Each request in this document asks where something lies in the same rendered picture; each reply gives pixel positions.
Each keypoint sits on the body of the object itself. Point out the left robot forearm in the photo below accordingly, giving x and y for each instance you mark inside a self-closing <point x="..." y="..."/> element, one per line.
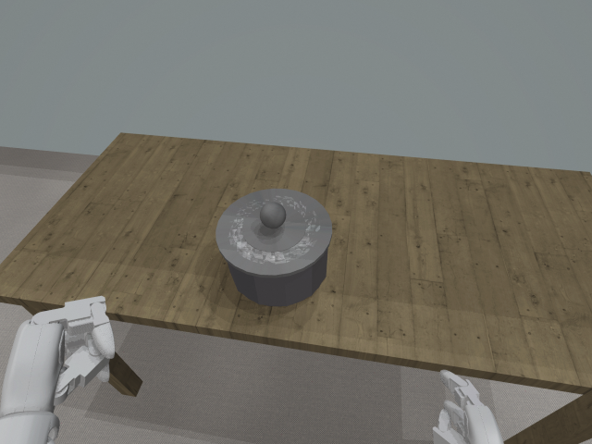
<point x="36" y="427"/>

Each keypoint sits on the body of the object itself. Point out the knob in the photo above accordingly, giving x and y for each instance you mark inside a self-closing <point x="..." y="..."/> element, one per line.
<point x="273" y="215"/>

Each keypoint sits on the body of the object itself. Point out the left robot hand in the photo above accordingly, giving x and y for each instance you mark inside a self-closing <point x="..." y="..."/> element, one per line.
<point x="81" y="331"/>

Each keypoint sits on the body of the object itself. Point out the right robot hand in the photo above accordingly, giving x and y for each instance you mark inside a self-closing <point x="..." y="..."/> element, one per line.
<point x="475" y="424"/>

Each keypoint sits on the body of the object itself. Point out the table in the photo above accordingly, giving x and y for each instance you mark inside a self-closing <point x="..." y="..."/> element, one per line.
<point x="483" y="270"/>

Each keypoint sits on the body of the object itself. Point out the pot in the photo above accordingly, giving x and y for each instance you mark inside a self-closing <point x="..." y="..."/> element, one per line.
<point x="281" y="291"/>

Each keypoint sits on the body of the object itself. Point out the lid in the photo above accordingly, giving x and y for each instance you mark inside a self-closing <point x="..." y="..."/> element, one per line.
<point x="256" y="250"/>

